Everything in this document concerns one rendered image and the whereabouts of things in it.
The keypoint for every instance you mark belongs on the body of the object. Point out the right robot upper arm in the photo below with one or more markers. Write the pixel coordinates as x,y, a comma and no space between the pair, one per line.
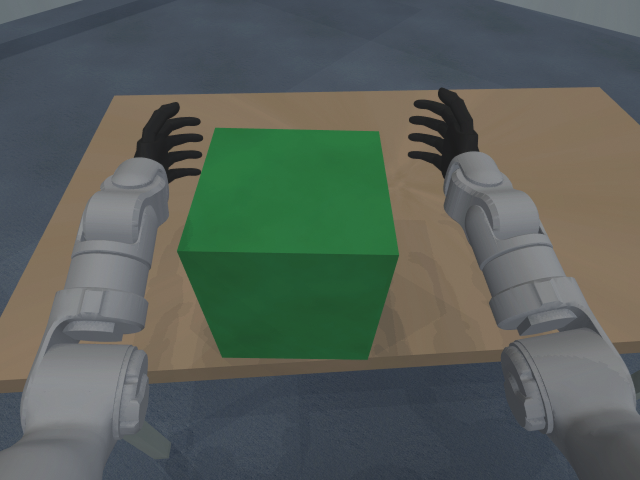
570,386

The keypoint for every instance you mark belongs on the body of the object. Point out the right robot forearm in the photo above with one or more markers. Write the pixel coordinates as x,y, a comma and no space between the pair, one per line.
530,291

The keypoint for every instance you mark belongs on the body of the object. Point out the left robot upper arm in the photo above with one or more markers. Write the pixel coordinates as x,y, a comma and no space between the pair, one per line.
84,398

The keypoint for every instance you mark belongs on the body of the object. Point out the table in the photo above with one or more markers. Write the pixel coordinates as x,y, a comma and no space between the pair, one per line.
574,151

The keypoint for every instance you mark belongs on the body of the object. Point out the left robot hand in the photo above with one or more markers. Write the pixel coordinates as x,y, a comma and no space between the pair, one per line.
155,142

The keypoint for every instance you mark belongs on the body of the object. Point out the left robot forearm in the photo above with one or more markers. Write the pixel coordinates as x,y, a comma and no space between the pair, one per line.
103,297

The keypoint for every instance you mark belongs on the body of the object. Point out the right robot hand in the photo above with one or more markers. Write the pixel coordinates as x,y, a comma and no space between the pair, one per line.
458,132

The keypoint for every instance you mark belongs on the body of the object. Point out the carton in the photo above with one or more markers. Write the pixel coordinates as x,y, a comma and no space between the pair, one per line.
290,243

